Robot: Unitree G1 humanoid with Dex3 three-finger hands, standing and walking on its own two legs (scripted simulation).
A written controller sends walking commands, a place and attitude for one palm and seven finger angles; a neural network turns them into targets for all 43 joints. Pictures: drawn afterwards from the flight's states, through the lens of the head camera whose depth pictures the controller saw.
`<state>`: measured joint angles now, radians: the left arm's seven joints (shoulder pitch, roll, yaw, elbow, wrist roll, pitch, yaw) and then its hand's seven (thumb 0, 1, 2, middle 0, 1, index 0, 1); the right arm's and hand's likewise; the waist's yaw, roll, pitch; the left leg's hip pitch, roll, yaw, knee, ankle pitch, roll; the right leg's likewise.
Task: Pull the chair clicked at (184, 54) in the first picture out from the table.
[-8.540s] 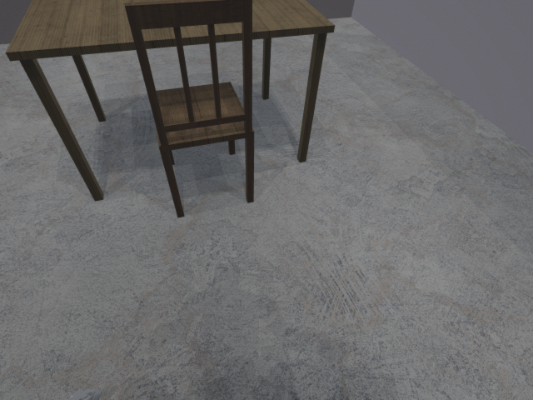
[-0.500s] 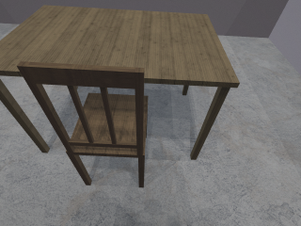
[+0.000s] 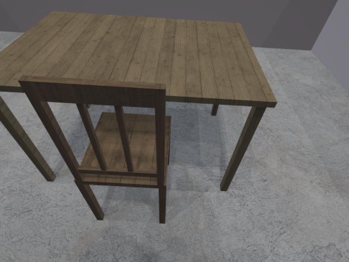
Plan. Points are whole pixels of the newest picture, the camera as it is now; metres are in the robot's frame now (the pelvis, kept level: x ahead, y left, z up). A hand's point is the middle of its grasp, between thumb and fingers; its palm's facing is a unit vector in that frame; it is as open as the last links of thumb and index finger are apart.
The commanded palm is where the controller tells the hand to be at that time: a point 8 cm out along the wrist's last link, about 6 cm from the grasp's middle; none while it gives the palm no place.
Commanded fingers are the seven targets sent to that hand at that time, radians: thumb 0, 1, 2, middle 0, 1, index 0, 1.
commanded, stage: shuffle to correct the standing spot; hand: left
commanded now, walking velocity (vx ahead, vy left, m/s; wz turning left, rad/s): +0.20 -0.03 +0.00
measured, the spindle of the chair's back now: (94, 140) +0.49 +0.30 -0.07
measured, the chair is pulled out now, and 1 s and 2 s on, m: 0.00 0.00 0.00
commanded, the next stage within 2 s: come to a stop and stand still in 0.06 s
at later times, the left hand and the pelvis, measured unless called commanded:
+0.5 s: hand out of the picture +0.07 +0.16 -0.18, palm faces +0.08 -0.98 -0.19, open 7.3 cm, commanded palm none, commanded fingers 0.00 0.90 0.90 -0.20 -0.30 -0.20 -0.30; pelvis +0.07 -0.01 -0.01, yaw +2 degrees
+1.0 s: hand out of the picture +0.06 +0.16 -0.17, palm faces +0.08 -0.98 -0.20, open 7.3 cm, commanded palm none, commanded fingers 0.00 0.90 0.90 -0.20 -0.30 -0.20 -0.30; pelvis +0.05 -0.02 +0.00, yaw +2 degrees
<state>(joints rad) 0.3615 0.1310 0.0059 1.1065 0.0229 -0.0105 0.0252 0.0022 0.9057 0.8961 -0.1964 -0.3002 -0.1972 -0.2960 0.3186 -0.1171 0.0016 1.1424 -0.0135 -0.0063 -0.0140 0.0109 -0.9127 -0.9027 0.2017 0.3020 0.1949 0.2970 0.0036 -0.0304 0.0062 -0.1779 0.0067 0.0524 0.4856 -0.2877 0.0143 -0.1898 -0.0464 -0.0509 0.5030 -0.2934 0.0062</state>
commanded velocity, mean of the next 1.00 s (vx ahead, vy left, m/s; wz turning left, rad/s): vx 0.00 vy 0.00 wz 0.00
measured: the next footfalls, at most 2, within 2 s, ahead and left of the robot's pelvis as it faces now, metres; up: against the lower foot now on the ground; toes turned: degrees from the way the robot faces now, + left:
right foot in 0.44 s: +0.12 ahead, -0.12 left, +0.00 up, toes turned -2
